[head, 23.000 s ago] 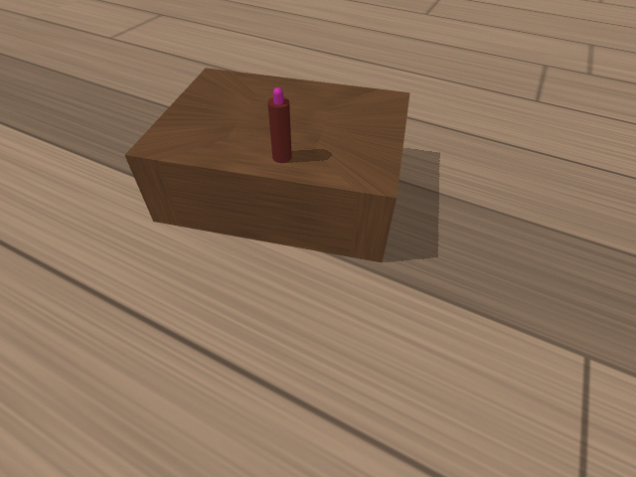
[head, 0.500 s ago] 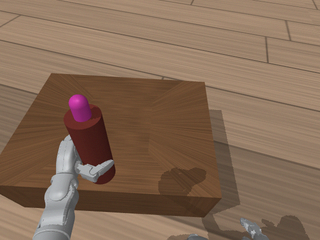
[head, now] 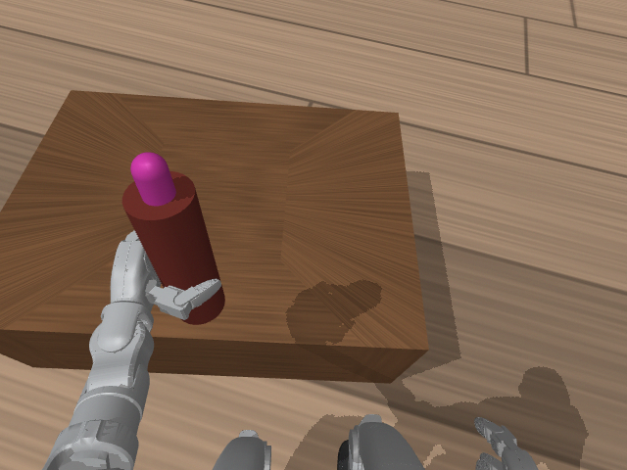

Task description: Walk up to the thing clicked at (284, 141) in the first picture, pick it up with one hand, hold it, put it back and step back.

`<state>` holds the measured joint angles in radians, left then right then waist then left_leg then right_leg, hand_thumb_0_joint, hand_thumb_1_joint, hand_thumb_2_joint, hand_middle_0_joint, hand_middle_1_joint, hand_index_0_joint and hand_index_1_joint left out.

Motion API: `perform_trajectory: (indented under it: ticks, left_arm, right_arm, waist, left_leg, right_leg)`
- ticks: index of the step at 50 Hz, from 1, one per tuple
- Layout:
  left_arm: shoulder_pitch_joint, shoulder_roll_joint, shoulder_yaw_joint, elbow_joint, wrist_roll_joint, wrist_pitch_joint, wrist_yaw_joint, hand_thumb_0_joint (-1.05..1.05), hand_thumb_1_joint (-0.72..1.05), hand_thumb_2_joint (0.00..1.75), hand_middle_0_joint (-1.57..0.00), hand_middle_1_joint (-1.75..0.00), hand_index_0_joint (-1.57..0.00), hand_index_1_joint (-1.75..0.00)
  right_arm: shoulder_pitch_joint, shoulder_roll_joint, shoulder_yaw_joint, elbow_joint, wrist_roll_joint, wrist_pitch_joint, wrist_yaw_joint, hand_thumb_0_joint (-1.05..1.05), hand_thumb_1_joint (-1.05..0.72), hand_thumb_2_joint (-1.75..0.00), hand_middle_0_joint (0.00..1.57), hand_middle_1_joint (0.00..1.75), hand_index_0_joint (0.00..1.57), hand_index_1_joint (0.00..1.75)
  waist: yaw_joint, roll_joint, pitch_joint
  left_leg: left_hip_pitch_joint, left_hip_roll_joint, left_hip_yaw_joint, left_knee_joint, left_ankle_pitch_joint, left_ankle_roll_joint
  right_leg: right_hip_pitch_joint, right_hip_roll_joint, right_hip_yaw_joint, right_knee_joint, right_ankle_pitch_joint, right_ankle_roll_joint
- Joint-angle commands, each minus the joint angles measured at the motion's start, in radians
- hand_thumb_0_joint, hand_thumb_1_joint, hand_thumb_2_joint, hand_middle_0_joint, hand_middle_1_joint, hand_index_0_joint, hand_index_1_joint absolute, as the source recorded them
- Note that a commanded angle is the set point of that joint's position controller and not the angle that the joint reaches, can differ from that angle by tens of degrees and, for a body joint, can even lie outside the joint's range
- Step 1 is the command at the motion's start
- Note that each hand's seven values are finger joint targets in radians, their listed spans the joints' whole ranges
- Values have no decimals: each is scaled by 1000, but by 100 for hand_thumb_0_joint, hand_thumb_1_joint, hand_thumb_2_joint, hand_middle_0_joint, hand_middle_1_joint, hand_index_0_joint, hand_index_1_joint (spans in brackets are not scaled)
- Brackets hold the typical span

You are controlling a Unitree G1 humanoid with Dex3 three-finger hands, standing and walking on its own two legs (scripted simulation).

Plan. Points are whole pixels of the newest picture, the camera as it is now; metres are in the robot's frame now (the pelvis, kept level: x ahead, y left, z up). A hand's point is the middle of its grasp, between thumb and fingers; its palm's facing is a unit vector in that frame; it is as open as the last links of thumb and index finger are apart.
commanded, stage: crouch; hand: left
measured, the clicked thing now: (179, 246) +0.38 +0.17 +0.05
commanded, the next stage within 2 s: lower in 0.92 s
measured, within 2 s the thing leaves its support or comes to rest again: neither
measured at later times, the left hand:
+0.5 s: hand (212, 262) +0.44 +0.16 -0.12, palm faces +0.03 -1.00 -0.01, open 10.2 cm
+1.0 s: hand (220, 265) +0.47 +0.16 -0.18, palm faces +0.05 -1.00 -0.04, open 10.2 cm
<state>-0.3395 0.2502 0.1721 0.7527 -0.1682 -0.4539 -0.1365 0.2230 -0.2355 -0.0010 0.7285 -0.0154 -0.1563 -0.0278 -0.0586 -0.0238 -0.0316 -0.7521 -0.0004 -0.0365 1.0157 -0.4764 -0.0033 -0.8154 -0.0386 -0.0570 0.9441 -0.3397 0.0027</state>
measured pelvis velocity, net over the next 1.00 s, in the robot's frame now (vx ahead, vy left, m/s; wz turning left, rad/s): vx -0.01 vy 0.00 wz -0.02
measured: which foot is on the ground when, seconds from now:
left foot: down 0.00-1.00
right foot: down 0.00-1.00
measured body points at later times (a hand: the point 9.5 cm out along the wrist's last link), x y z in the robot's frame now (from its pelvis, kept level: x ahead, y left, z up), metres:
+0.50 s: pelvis -0.01 +0.00 -0.11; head +0.16 +0.02 +0.31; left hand +0.44 +0.22 -0.12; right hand +0.06 -0.26 -0.23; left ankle +0.01 +0.12 -0.68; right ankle +0.07 -0.13 -0.68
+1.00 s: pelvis -0.01 +0.00 -0.15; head +0.18 +0.02 +0.25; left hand +0.46 +0.22 -0.18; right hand +0.04 -0.27 -0.28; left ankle +0.01 +0.12 -0.68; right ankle +0.07 -0.13 -0.68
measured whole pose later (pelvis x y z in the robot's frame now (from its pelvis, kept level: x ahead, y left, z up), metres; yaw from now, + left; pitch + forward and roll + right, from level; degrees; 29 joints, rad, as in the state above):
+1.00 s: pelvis -0.01 +0.00 -0.15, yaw -1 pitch +34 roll -2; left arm -0.72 0.37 0.31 1.01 -0.10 -0.53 -0.09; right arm 0.21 -0.26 0.02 0.73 -0.04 -0.08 0.03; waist -0.16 0.02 -0.17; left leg -1.58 -0.01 -0.06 1.69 -0.71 -0.01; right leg -1.65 -0.06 -0.06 1.59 -0.54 0.00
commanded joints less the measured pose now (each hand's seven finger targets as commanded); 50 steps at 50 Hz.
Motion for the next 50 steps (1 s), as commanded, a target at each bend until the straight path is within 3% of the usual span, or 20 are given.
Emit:
perform_trajectory:
  ticks: [1,5,8,9,12,15,18,20,25,27,28,31,32,34,39,41,42,47,48,50]
  left_arm:
    - [-535,217,121,-223,-44,-215,-18,0,16,119,-130,-138,-131,-138]
    - [-600,208,106,-190,-40,-266,-29,0,13,118,-128,-134,-129,-135]
    - [-686,271,128,-224,-35,-280,-36,0,16,117,-129,-133,-129,-134]
    - [-669,238,103,-193,-34,-272,-39,0,16,116,-129,-132,-129,-133]
    - [-756,307,143,-259,-31,-275,-30,0,16,113,-125,-128,-125,-130]
    - [-744,266,131,-199,-42,-260,-19,0,15,111,-122,-126,-122,-127]
    - [-785,325,178,-209,-40,-257,2,0,17,114,-123,-127,-123,-128]
    - [-755,274,151,-153,-36,-251,7,0,15,115,-123,-128,-123,-129]
    - [-787,318,184,-112,-9,-256,22,0,14,119,-127,-134,-128,-135]
    - [-816,322,182,-106,8,-256,28,0,12,121,-127,-135,-127,-136]
    - [-794,279,161,-49,8,-251,24,0,11,121,-126,-134,-126,-135]
    - [-840,323,178,-78,8,-250,12,0,12,121,-128,-136,-128,-137]
    - [-831,299,157,-53,11,-243,5,0,13,123,-129,-136,-129,-138]
    - [-873,351,188,-99,14,-245,9,0,14,125,-130,-138,-130,-139]
    - [-917,325,186,-95,-4,-232,20,0,10,124,-126,-136,-126,-138]
    - [-942,376,207,-137,4,-237,32,0,8,124,-125,-135,-125,-137]
    - [-921,347,187,-100,4,-232,35,0,6,122,-124,-134,-123,-135]
    - [-943,393,200,-129,27,-234,46,0,7,123,-123,-133,-123,-135]
    - [-914,359,183,-67,23,-225,42,0,8,122,-122,-132,-122,-134]
    - [-955,397,203,-112,26,-226,48,0,5,122,-123,-133,-122,-135]
  right_arm:
    - [76,-163,-60,-74,-12,-19,1,0,-90,-90,20,30,20,30]
    - [88,-174,-52,-84,-19,-10,9,0,-91,-90,20,30,20,30]
    - [98,-195,-54,-77,-22,-1,7,0,-92,-91,20,30,20,30]
    - [108,-195,-53,-79,-23,3,7,0,-92,-91,20,30,20,30]
    - [126,-199,-54,-57,-23,11,6,0,-92,-91,20,30,20,30]
    - [131,-205,-51,-40,-20,19,8,0,-93,-91,20,30,20,30]
    - [149,-205,-49,-27,-20,28,12,0,-93,-91,20,30,20,30]
    - [140,-199,-46,-24,-20,32,18,0,-93,-91,20,30,20,30]
    - [129,-197,-51,-25,-25,45,29,0,-92,-91,20,30,20,30]
    - [132,-190,-49,-27,-28,53,33,0,-92,-91,20,30,20,30]
    - [131,-192,-46,-25,-26,52,36,0,-92,-91,20,30,20,30]
    - [135,-210,-51,-28,-27,56,39,0,-92,-91,20,30,20,30]
    - [142,-210,-46,-28,-27,59,41,0,-92,-91,20,30,20,30]
    - [163,-209,-45,-23,-29,62,40,0,-92,-91,20,30,20,30]
    - [156,-204,-44,-23,-26,63,43,0,-93,-91,20,30,20,30]
    - [158,-202,-44,-23,-29,62,42,0,-93,-91,20,30,20,30]
    - [147,-198,-37,-30,-28,63,43,0,-93,-91,20,30,20,30]
    - [162,-204,-39,-24,-34,66,42,0,-93,-91,20,30,20,30]
    - [160,-207,-37,-28,-30,67,42,0,-93,-91,20,30,20,30]
    - [165,-210,-35,-27,-32,69,42,0,-93,-91,20,30,20,30]
  waist:
    - [-15,85,-505]
    - [-23,143,-632]
    - [-19,213,-735]
    - [-37,182,-736]
    - [-28,206,-796]
    - [-47,185,-793]
    - [-42,183,-835]
    - [-56,170,-779]
    - [-48,163,-770]
    - [-61,160,-766]
    - [-78,159,-764]
    - [-69,208,-831]
    - [-78,200,-844]
    - [-77,188,-892]
    - [-96,194,-874]
    - [-86,200,-902]
    - [-95,193,-885]
    - [-96,225,-923]
    - [-105,209,-898]
    - [-95,251,-903]
  left_leg:
    - [-48,-25,4,-22,129,10]
    - [-99,-29,-6,66,152,5]
    - [-89,-26,-16,121,185,2]
    - [-119,-26,-17,137,189,5]
    - [-148,-25,-17,183,211,6]
    - [-168,-22,-32,218,256,5]
    - [-206,-22,-31,271,293,11]
    - [-237,-22,-36,274,256,10]
    - [-323,-24,-26,320,187,16]
    - [-378,-27,-16,334,136,17]
    - [-363,-24,-25,336,148,15]
    - [-307,-20,-38,361,214,6]
    - [-308,-19,-42,374,261,5]
    - [-353,-25,-29,397,265,12]
    - [-406,-27,-23,419,177,17]
    - [-451,-28,-10,441,160,22]
    - [-456,-29,-16,436,156,21]
    - [-454,-26,-15,464,188,21]
    - [-463,-27,-15,470,189,23]
    - [-444,-27,-20,463,191,16]
  right_leg:
    - [129,15,29,33,105,-32]
    - [25,18,28,140,109,-45]
    - [-54,19,30,193,110,-53]
    - [-47,20,29,203,127,-53]
    - [-65,19,38,247,151,-55]
    - [-115,23,29,291,178,-58]
    - [-125,21,36,329,210,-54]
    - [-171,23,29,345,174,-58]
    - [-225,23,35,377,118,-57]
    - [-210,21,47,376,89,-54]
    - [-254,20,32,392,92,-58]
    - [-310,22,21,429,106,-63]
    - [-315,20,17,445,146,-64]
    - [-254,17,32,457,194,-60]
    - [-294,14,44,469,128,-58]
    - [-250,8,70,474,141,-51]
    - [-259,8,63,484,137,-54]
    - [-284,7,63,508,162,-56]
    - [-305,8,60,510,165,-57]
    - [-335,9,52,522,144,-62]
